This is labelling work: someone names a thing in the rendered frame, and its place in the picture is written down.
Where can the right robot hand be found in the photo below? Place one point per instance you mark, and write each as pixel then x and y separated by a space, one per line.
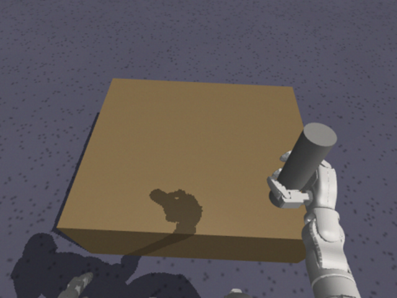
pixel 319 191

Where can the can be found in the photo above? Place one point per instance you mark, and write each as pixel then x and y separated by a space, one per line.
pixel 312 146

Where can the right robot arm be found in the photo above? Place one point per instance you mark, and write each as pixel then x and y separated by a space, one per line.
pixel 326 263

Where can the left robot hand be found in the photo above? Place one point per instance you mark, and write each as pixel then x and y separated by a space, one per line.
pixel 76 286

